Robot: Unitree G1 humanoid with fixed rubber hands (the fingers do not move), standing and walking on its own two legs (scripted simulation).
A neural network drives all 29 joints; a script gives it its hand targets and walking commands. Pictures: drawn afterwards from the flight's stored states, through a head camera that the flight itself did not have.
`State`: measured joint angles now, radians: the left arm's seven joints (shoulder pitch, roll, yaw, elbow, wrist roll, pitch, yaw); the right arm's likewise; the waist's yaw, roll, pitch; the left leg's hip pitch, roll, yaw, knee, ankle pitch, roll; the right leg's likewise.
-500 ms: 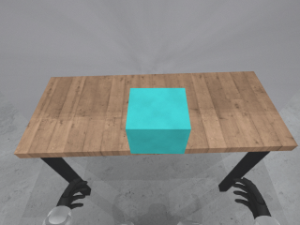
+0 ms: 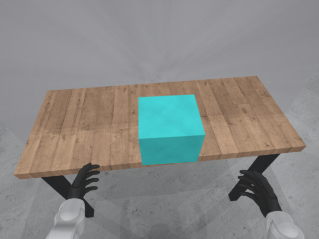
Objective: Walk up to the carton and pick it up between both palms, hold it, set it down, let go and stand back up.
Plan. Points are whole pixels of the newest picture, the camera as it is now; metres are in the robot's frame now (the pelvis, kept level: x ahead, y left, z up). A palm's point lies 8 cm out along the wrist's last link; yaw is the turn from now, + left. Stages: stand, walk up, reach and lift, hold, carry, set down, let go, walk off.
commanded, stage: reach and lift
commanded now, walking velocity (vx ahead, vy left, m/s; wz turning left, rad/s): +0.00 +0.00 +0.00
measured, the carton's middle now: (168, 129) +0.43 +0.00 -0.03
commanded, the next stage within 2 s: none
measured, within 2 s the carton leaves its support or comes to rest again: neither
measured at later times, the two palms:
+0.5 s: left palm (87, 200) +0.20 +0.19 +0.01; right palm (265, 204) +0.18 -0.21 +0.03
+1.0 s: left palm (90, 163) +0.27 +0.20 +0.04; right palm (258, 159) +0.28 -0.21 +0.06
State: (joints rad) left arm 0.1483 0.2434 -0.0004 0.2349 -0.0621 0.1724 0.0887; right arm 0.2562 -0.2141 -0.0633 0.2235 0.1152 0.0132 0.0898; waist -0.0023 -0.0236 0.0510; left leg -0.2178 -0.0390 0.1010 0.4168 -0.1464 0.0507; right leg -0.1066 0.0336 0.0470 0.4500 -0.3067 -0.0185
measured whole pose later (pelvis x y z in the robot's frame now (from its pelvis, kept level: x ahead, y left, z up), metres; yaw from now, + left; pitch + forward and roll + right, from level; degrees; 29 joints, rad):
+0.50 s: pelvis +0.00 -0.01 +0.00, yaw +0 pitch -3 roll +1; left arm 0.26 0.23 -0.09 0.19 -0.19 -0.14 0.09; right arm 0.36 -0.20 0.05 0.06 0.21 -0.14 0.01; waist 0.00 -0.02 0.04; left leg -0.20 -0.04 0.10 0.36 -0.13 0.05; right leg -0.11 0.04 0.05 0.43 -0.28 -0.03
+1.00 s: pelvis +0.02 -0.02 +0.00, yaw +0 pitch -1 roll +2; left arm 0.07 0.23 0.05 0.09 -0.19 0.17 0.05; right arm 0.08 -0.19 0.05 0.03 0.25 0.08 -0.11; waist 0.01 -0.02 0.04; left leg -0.18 -0.04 0.10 0.33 -0.13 0.04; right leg -0.11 0.04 0.05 0.42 -0.30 -0.04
